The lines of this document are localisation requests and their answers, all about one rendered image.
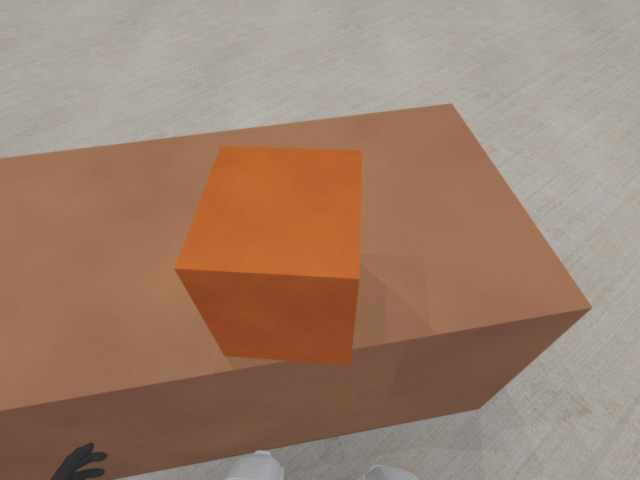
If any left robot thigh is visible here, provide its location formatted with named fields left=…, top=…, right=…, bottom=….
left=222, top=453, right=284, bottom=480

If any carton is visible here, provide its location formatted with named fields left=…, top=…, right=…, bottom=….
left=174, top=146, right=362, bottom=365

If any robot left hand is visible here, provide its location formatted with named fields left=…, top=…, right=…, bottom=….
left=51, top=443, right=107, bottom=480

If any pedestal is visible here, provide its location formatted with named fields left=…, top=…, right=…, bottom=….
left=0, top=103, right=593, bottom=480

